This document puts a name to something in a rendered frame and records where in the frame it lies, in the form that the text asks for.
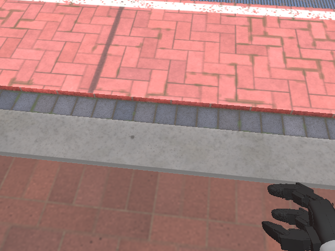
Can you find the right robot forearm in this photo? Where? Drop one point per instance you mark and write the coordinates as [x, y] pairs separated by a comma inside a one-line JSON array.
[[328, 246]]

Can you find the right robot hand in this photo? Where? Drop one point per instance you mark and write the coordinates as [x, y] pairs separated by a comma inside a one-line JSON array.
[[316, 226]]

